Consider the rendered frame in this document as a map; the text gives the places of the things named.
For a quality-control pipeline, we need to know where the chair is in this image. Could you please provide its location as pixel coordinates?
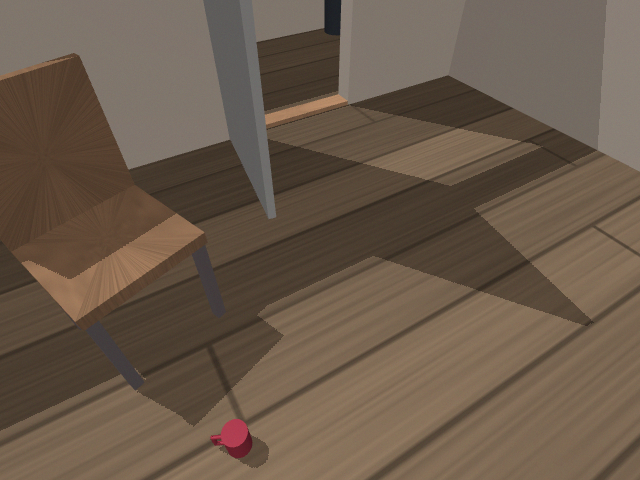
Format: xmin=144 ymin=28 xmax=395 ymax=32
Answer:
xmin=0 ymin=53 xmax=226 ymax=390

